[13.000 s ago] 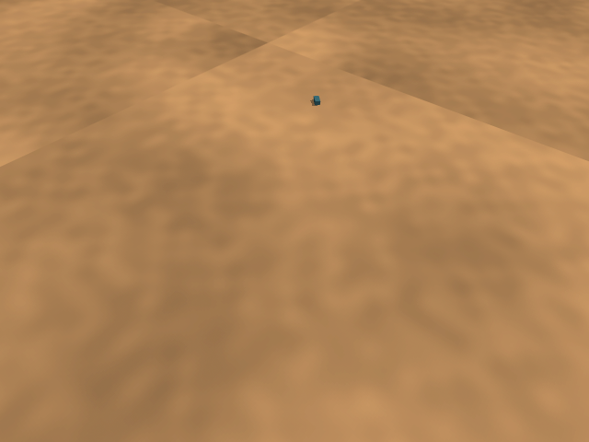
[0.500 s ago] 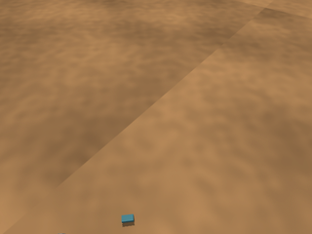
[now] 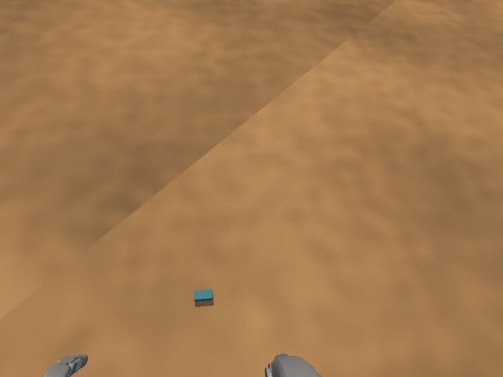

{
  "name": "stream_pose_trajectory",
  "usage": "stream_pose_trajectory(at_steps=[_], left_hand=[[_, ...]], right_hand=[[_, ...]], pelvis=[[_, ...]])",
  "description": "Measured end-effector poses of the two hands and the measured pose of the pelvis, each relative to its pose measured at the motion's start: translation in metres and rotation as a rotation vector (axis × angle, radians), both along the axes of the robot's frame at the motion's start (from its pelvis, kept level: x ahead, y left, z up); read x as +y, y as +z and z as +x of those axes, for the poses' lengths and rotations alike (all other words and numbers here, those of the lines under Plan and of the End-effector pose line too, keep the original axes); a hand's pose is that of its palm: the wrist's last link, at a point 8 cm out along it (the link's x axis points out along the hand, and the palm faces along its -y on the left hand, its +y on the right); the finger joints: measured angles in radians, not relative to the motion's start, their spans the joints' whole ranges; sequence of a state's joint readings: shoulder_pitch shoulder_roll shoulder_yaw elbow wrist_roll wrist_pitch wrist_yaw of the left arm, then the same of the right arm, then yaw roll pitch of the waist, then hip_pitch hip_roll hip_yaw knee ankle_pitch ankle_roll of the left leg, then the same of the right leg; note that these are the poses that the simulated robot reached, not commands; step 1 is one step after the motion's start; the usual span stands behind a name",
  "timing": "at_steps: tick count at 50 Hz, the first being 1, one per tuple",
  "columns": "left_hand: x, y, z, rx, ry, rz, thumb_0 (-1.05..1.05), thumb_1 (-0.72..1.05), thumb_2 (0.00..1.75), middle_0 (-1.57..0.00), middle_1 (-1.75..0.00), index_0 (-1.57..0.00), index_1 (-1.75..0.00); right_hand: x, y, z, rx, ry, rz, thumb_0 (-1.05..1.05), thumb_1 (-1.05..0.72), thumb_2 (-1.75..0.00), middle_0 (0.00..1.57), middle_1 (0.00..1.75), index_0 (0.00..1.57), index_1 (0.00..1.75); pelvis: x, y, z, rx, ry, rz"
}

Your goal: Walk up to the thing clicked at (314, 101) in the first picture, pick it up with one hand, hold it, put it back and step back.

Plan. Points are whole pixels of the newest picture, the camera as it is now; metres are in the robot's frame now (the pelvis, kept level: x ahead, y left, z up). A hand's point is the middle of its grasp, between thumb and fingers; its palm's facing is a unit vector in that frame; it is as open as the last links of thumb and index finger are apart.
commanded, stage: walk up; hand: left
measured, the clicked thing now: (203, 295) +0.46 +0.14 -0.75
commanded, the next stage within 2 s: stand in 1.48 s
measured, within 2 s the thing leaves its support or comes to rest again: neither
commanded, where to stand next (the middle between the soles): +0.08 -0.05 m, yaw -2 degrees
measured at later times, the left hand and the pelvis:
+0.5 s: hand out of the picture +0.09 +0.24 -0.13, palm faces -0.03 -0.92 -0.39, open 7.4 cm; pelvis +0.03 -0.03 +0.01, yaw -2 degrees
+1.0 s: hand out of the picture +0.07 +0.24 -0.14, palm faces -0.06 -0.90 -0.43, open 7.4 cm; pelvis +0.02 -0.03 +0.00, yaw -3 degrees
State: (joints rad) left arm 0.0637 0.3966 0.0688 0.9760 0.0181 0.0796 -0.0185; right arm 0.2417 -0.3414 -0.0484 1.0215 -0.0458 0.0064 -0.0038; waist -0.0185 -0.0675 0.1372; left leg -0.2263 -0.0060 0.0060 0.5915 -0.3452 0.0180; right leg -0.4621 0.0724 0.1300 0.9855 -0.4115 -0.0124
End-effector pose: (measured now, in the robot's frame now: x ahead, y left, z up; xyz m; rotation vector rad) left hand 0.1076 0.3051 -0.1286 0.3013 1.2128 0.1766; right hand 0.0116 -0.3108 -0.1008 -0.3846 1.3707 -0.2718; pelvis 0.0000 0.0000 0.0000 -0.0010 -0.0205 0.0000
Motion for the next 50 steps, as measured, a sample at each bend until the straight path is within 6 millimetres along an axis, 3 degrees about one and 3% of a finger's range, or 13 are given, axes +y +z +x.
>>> stream_pose_trajectory(at_steps=[5, 11, 15, 22, 30, 34, 38, 44, 50], left_hand=[[-0.004, 0.003, -0.024, 0.067, -0.048, 0.021, 0.01, 0.91, 0.90, -0.20, -0.30, -0.20, -0.30], [-0.027, 0.022, -0.016, -0.020, -0.078, 0.042, 0.01, 0.91, 0.90, -0.20, -0.30, -0.20, -0.30], [-0.035, 0.041, -0.021, -0.072, -0.059, 0.054, 0.01, 0.91, 0.90, -0.20, -0.30, -0.21, -0.30], [-0.030, 0.049, -0.031, -0.038, -0.029, 0.085, 0.01, 0.90, 0.90, -0.20, -0.30, -0.21, -0.30], [-0.021, 0.008, -0.010, -0.007, 0.015, 0.039, 0.01, 0.90, 0.90, -0.20, -0.30, -0.20, -0.30], [-0.031, -0.001, 0.000, 0.001, -0.011, 0.007, 0.01, 0.91, 0.90, -0.20, -0.30, -0.20, -0.30], [-0.037, -0.003, 0.000, 0.005, -0.032, 0.001, 0.01, 0.91, 0.90, -0.20, -0.30, -0.20, -0.30], [-0.038, 0.010, -0.028, 0.012, -0.020, 0.062, 0.00, 0.91, 0.90, -0.20, -0.30, -0.21, -0.30], [-0.022, 0.025, -0.043, 0.044, -0.013, 0.120, 0.01, 0.90, 0.90, -0.20, -0.30, -0.21, -0.30]], right_hand=[[-0.014, 0.005, 0.010, -0.130, -0.002, 0.000, 0.01, -0.90, -0.90, 0.21, 0.30, 0.21, 0.30], [-0.048, -0.002, 0.012, -0.169, -0.015, 0.014, 0.00, -0.90, -0.90, 0.21, 0.30, 0.21, 0.30], [-0.054, 0.002, 0.029, -0.187, -0.006, 0.041, 0.01, -0.91, -0.90, 0.21, 0.30, 0.21, 0.30], [-0.050, 0.004, 0.069, -0.232, 0.050, 0.068, 0.01, -0.91, -0.90, 0.21, 0.30, 0.21, 0.30], [-0.020, -0.010, 0.103, -0.208, 0.074, 0.053, 0.00, -0.91, -0.90, 0.21, 0.29, 0.21, 0.30], [-0.007, -0.005, 0.115, -0.244, 0.084, 0.068, 0.01, -0.91, -0.90, 0.21, 0.30, 0.21, 0.30], [-0.006, -0.005, 0.126, -0.291, 0.095, 0.082, 0.00, -0.90, -0.90, 0.21, 0.30, 0.21, 0.30], [-0.022, -0.012, 0.128, -0.313, 0.068, 0.105, 0.00, -0.90, -0.90, 0.21, 0.30, 0.21, 0.30], [-0.034, -0.011, 0.110, -0.287, 0.033, 0.094, 0.00, -0.91, -0.90, 0.21, 0.30, 0.21, 0.30]], pelvis=[[-0.009, 0.000, -0.003, -0.005, -0.052, 0.010], [-0.030, -0.001, 0.000, -0.038, -0.052, -0.031], [-0.038, 0.009, 0.009, -0.043, -0.075, 0.011], [-0.038, 0.013, 0.024, -0.051, -0.056, 0.002], [-0.025, -0.007, 0.040, -0.046, -0.033, 0.002], [-0.024, -0.006, 0.034, -0.043, -0.050, -0.005], [-0.027, -0.007, 0.027, -0.032, -0.061, -0.005], [-0.037, -0.009, 0.018, -0.038, -0.054, -0.027], [-0.033, -0.004, 0.017, -0.021, -0.058, 0.014]])
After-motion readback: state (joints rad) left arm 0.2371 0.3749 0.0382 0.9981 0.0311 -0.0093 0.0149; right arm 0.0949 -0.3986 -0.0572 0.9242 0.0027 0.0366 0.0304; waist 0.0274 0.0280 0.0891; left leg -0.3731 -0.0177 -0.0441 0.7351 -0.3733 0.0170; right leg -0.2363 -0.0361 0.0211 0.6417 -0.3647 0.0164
